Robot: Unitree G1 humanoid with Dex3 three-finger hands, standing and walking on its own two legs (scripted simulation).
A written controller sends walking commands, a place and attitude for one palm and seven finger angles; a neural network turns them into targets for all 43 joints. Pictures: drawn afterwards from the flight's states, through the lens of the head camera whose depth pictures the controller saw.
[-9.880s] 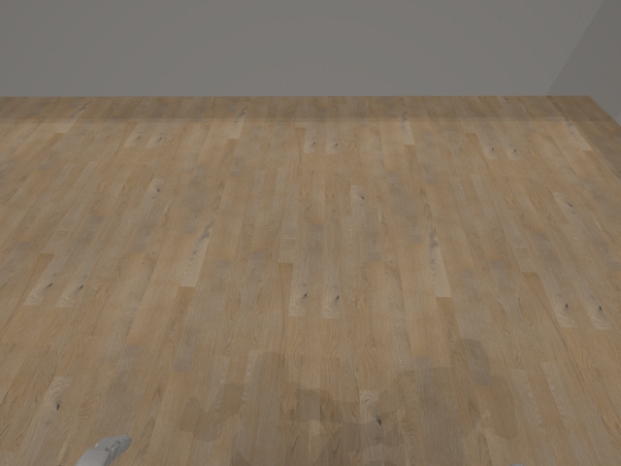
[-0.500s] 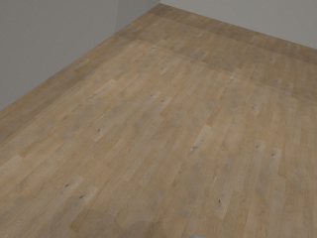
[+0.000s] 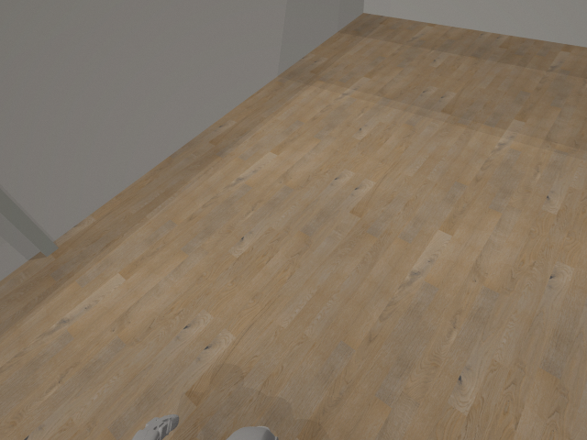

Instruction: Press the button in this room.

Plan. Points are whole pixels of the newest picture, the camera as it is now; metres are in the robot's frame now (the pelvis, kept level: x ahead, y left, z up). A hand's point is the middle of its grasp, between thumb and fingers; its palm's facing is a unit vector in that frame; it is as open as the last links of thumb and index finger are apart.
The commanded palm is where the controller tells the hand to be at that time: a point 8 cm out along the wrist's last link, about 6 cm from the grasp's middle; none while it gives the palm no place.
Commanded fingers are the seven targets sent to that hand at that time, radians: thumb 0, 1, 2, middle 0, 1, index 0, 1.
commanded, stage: turn or walk to find it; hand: left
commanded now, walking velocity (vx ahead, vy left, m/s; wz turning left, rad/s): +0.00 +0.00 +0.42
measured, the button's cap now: out of the picture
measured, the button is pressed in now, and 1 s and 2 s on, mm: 0 0 0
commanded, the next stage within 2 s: stand and wait in 1.04 s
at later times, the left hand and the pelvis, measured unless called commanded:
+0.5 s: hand out of the picture -0.09 +0.25 -0.19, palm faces +0.30 -0.92 -0.24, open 7.4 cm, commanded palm none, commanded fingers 0.00 0.90 0.90 -0.20 -0.30 -0.20 -0.30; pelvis -0.05 +0.04 -0.01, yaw +13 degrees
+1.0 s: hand out of the picture -0.06 +0.20 -0.14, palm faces +0.43 -0.86 -0.28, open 7.4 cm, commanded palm none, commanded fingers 0.00 0.90 0.90 -0.20 -0.30 -0.20 -0.30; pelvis -0.07 -0.01 +0.00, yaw +25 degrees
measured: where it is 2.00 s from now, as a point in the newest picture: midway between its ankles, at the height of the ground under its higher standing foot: outside the picture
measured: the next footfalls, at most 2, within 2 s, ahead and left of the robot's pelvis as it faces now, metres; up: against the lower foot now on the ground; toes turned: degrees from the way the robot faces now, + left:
left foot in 0.40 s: -0.04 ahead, +0.15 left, +0.00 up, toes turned +16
right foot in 0.86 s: +0.01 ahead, -0.08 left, +0.00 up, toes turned +18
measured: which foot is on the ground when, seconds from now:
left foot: up 0.00-0.38, down 0.40-0.88, up 0.90-1.00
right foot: down 0.00-0.40, up 0.42-0.84, down 0.86-1.00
